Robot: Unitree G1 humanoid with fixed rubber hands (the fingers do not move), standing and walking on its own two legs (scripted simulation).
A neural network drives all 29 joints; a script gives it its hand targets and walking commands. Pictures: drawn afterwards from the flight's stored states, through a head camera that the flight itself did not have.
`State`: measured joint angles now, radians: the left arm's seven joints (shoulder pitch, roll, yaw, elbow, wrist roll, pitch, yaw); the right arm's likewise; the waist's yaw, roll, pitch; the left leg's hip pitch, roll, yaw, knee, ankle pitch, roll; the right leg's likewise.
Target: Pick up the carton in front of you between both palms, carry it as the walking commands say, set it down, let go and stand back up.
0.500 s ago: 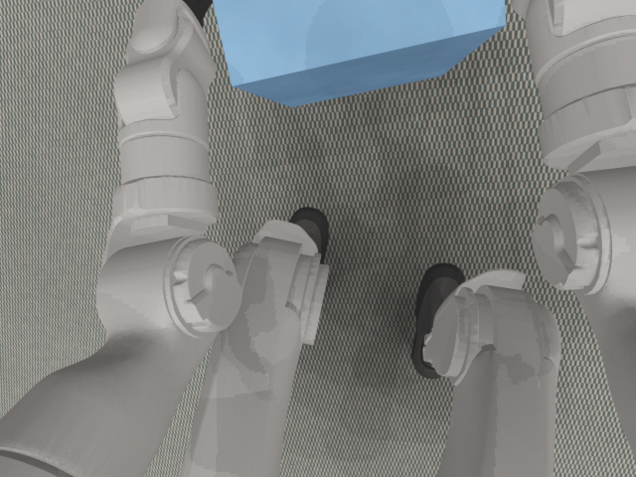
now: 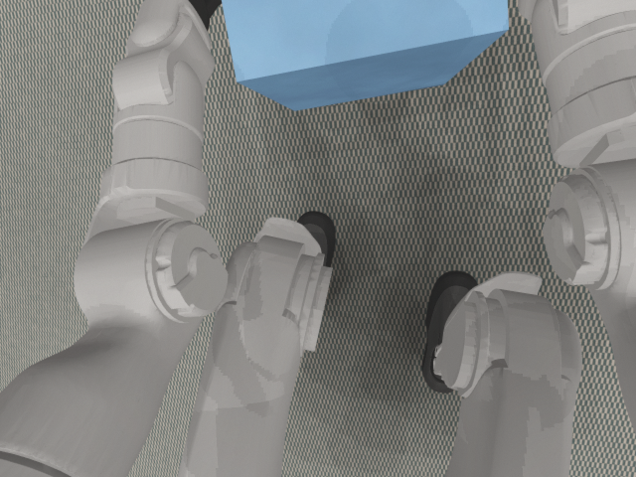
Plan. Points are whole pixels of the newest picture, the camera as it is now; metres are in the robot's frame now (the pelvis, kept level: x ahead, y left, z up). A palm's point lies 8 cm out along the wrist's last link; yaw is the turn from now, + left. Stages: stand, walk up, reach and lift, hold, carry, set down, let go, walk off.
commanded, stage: set down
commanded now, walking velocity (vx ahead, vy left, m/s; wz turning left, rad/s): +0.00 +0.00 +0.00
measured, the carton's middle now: out of the picture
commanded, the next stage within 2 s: let go in 1.96 s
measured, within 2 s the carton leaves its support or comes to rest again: rests again in 0.38 s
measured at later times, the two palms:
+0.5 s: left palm (178, 8) +0.50 +0.26 -0.18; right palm out of the picture +0.59 -0.04 -0.19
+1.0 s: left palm (166, 17) +0.49 +0.27 -0.18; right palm out of the picture +0.62 -0.09 -0.17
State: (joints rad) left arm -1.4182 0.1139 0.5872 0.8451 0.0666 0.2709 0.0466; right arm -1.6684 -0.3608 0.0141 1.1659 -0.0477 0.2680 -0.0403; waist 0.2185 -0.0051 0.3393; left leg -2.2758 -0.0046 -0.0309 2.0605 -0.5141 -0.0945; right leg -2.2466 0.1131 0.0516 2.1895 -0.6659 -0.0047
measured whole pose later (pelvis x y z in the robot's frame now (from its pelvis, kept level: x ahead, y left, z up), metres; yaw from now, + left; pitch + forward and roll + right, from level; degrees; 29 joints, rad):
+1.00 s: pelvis -0.01 +0.01 +0.00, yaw +0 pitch +38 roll +6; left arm -1.46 0.24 0.47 1.02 -0.13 0.09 0.12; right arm -1.81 -0.58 0.29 1.20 0.22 0.19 0.01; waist 0.20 0.01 0.48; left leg -2.23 0.01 0.01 2.08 -0.51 -0.06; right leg -2.20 0.11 0.08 2.22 -0.67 0.02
